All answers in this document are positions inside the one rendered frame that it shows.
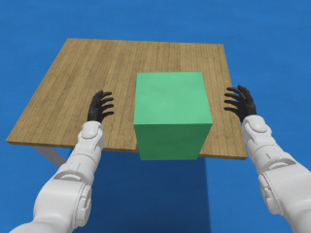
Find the robot right hand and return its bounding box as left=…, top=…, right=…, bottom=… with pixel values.
left=224, top=84, right=258, bottom=123

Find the table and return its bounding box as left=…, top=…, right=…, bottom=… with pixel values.
left=6, top=38, right=248, bottom=168

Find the robot right upper arm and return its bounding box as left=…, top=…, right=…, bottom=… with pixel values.
left=258, top=163, right=311, bottom=233

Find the robot right forearm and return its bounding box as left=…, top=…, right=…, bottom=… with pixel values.
left=241, top=115, right=311, bottom=177

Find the robot left forearm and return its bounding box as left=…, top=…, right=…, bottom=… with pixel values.
left=33, top=120, right=105, bottom=218

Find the carton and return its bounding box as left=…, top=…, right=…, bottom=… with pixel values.
left=133, top=72, right=213, bottom=160

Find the robot left upper arm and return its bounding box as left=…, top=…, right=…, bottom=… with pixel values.
left=9, top=179, right=92, bottom=233

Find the robot left hand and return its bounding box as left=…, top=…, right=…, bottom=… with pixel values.
left=86, top=90, right=114, bottom=124

